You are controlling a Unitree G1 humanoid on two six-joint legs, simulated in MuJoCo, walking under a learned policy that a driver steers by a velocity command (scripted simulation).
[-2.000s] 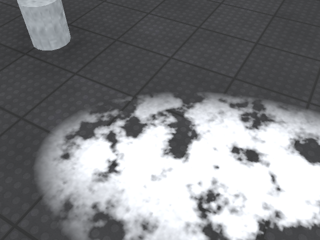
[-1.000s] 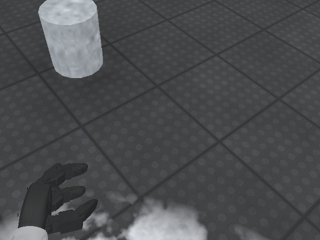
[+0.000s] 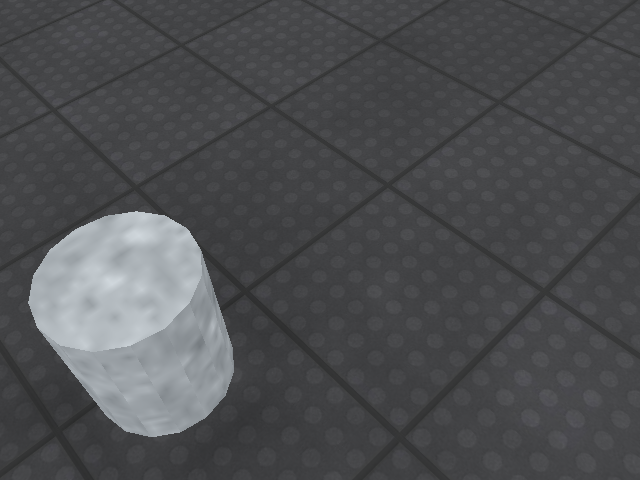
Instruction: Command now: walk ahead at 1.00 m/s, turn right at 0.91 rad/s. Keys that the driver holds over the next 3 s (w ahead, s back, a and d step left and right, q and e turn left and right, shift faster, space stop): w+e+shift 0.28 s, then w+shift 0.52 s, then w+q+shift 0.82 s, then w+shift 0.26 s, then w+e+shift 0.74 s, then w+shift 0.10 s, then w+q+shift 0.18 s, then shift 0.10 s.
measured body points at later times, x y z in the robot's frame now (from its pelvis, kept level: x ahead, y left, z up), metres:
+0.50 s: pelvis +0.42 +0.03 +0.03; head +0.43 +0.02 +0.48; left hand +0.60 +0.26 -0.08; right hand +0.48 -0.29 -0.04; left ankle +0.54 +0.12 -0.69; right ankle +0.20 -0.02 -0.59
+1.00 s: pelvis +0.78 -0.17 +0.03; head +0.81 -0.19 +0.47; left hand +1.09 -0.06 -0.03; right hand +0.65 -0.40 -0.11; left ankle +0.64 +0.06 -0.57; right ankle +0.83 -0.32 -0.69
